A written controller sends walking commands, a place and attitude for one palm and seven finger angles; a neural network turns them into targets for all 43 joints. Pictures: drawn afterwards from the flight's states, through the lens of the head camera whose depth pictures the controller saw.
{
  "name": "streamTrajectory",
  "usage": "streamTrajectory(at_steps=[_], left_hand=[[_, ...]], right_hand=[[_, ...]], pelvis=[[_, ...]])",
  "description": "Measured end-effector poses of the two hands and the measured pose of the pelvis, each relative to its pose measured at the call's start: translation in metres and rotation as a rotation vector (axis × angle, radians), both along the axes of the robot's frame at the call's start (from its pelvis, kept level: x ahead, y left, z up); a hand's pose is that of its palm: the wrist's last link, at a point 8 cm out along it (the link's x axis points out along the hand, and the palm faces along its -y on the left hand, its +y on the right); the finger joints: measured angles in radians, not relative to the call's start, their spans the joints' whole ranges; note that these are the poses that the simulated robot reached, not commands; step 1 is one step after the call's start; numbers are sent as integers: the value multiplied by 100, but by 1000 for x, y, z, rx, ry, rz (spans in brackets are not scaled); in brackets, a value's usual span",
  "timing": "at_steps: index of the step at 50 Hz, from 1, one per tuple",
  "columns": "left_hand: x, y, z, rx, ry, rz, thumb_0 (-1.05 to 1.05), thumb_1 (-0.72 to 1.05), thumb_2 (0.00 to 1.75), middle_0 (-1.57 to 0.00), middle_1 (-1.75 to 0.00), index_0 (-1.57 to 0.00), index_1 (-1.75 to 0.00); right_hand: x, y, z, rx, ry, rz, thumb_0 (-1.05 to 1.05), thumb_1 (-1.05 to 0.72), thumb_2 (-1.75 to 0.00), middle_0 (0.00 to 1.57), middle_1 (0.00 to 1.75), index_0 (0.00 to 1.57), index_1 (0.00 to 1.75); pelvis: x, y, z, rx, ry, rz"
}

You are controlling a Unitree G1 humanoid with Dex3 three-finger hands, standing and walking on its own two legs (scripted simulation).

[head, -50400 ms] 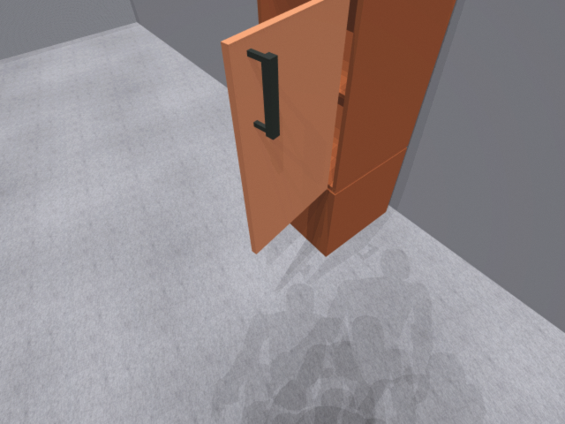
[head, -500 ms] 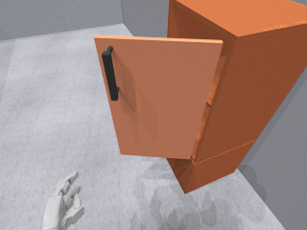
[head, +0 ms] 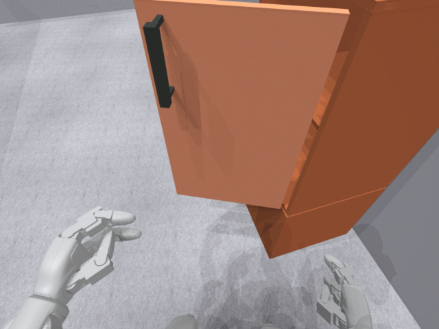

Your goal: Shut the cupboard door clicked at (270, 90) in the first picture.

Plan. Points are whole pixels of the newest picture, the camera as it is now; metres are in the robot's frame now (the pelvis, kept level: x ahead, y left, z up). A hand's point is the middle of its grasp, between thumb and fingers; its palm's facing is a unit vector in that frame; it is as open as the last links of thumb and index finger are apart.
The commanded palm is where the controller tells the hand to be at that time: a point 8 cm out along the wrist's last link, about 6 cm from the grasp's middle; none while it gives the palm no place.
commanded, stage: raise the hand and make a fist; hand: left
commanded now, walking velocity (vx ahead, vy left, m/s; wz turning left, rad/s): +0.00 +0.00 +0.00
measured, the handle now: (162, 64) +0.52 +0.16 +0.21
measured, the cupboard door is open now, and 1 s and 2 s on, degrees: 63 63 63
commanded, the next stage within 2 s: bring the fist close to the handle in 1.26 s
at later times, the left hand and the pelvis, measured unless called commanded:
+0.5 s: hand (81, 216) +0.23 +0.22 +0.15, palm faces -0.03 -1.00 -0.08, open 3.2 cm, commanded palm +0.21 +0.26 +0.16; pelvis +0.03 +0.03 +0.04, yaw -1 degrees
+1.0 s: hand (70, 170) +0.27 +0.22 +0.21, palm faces -0.02 -1.00 -0.07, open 3.1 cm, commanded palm +0.24 +0.26 +0.21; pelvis +0.03 +0.02 +0.06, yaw -1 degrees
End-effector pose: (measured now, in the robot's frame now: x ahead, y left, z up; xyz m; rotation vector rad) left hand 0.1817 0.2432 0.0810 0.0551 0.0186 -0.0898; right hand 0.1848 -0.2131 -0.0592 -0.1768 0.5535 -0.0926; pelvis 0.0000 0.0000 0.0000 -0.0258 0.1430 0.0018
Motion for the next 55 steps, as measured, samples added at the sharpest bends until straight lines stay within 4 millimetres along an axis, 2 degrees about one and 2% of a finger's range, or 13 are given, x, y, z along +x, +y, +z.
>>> streamTrajectory(at_steps=[6,11,18,25,31,37,46,55], left_hand=[[12,15,17,-1,44,50,2,90,90,-74,-89,-74,-89],[13,20,31,4,2,62,2,90,90,-83,-99,-83,-99],[21,22,45,7,-33,47,2,90,90,-96,-113,-96,-113],[34,27,71,19,-82,57,2,90,90,-109,-127,-109,-127],[42,33,88,19,-78,65,2,90,90,-120,-138,-120,-139],[50,37,104,22,-88,72,2,90,90,-126,-146,-127,-146],[66,35,133,28,-115,61,2,90,90,-129,-149,-130,-150],[62,24,121,8,-51,71,2,90,90,-130,-150,-130,-150]], right_hand=[[-30,-2,1,17,76,-79,2,-90,-90,20,30,20,30],[-36,-10,7,-25,87,-85,2,-90,-90,20,30,20,30],[-17,-7,27,-54,11,-73,2,-90,-90,20,30,20,30],[12,14,49,-23,-90,-22,2,-90,-90,20,30,20,30],[26,31,58,6,-115,25,2,-90,-90,20,30,20,30],[28,35,59,10,-93,46,2,-90,-90,20,30,20,30],[23,25,58,9,-65,23,2,-90,-90,20,30,20,30],[17,8,61,2,-63,-10,2,-90,-90,20,30,20,30]], pelvis=[[11,8,15,12,-11,-21],[16,17,21,10,-22,-22],[21,26,28,5,-51,-19],[27,31,36,2,-89,-17],[31,32,43,3,-118,-14],[32,31,48,5,-146,-10],[32,26,54,13,-175,-14],[30,19,56,17,-181,-23]])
